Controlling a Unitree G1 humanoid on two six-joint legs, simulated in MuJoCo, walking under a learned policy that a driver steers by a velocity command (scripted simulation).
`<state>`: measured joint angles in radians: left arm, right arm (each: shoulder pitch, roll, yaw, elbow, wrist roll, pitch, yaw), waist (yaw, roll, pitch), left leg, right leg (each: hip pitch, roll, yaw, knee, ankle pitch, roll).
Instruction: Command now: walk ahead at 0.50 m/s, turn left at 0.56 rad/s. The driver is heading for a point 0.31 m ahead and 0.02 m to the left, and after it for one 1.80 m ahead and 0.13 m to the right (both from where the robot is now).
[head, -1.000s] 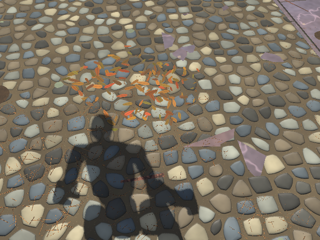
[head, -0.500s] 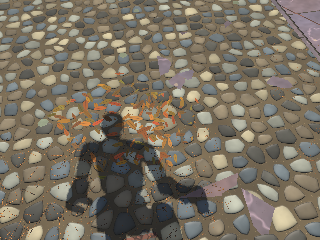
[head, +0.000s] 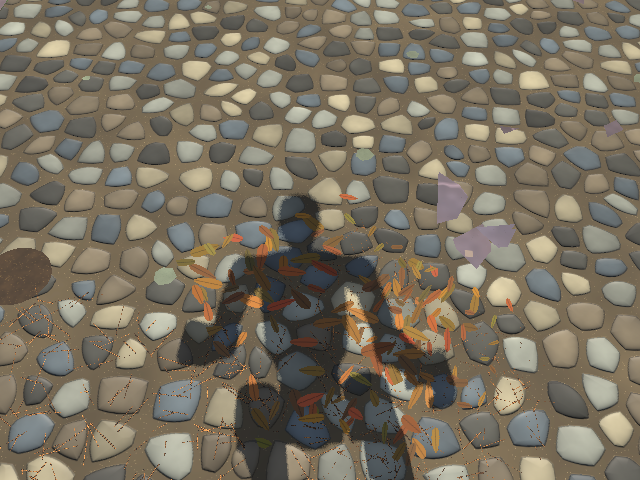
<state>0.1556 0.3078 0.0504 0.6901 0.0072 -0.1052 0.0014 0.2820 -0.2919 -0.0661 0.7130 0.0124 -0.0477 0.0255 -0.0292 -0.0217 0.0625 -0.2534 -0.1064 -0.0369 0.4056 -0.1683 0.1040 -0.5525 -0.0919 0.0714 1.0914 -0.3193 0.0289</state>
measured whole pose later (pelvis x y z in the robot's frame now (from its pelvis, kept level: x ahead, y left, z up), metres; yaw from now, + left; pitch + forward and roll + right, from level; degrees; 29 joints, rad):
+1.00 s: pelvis +0.51 +0.02 +0.00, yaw -5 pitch +1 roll +2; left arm 0.18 0.33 0.07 0.68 -0.01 -0.02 -0.01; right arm 0.28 -0.27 -0.07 0.79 -0.01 -0.07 -0.01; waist -0.05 -0.05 0.05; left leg -0.10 -0.01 0.12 0.30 -0.21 0.02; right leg -0.65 -0.08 0.03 0.91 -0.18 0.04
